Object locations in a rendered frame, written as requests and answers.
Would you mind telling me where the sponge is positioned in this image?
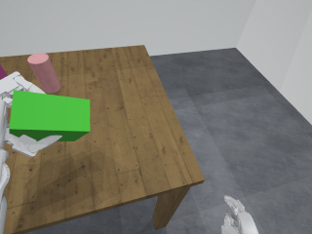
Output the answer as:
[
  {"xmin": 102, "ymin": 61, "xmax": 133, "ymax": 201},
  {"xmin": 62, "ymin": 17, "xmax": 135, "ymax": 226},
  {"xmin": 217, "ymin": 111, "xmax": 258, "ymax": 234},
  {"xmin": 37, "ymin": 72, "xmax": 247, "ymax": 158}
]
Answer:
[{"xmin": 9, "ymin": 90, "xmax": 91, "ymax": 141}]

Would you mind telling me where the left robot hand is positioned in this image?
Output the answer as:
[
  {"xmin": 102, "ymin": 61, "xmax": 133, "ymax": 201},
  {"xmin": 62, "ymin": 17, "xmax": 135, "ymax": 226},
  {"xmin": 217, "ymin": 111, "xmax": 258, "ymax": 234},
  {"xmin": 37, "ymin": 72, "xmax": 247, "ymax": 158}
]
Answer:
[{"xmin": 0, "ymin": 71, "xmax": 62, "ymax": 158}]

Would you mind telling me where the robot left forearm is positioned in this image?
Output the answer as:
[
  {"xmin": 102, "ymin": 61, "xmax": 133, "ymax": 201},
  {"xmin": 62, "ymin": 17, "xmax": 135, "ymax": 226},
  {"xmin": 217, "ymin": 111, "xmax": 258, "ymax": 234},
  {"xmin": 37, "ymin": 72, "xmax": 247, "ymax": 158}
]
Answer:
[{"xmin": 0, "ymin": 148, "xmax": 11, "ymax": 234}]

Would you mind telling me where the table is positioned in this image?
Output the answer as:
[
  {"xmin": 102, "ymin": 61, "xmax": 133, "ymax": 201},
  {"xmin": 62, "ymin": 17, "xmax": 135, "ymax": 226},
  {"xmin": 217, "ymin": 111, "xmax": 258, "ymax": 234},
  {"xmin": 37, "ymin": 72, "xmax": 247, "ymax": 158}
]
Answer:
[{"xmin": 0, "ymin": 45, "xmax": 205, "ymax": 234}]

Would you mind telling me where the right robot hand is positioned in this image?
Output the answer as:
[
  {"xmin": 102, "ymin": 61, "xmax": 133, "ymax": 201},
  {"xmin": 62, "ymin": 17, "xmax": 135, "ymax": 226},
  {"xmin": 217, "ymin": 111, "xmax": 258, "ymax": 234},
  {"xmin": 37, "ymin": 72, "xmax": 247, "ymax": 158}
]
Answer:
[{"xmin": 221, "ymin": 195, "xmax": 259, "ymax": 234}]

